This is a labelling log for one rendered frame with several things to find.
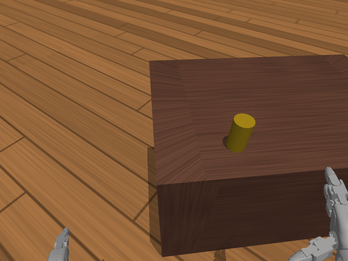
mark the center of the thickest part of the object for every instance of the right robot arm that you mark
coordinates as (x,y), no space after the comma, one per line
(342,255)

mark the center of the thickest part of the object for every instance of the can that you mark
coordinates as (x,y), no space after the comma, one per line
(239,134)

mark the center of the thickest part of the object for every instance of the right robot hand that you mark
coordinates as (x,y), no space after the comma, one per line
(319,248)

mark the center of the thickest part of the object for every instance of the left robot hand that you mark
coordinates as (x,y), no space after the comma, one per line
(61,250)

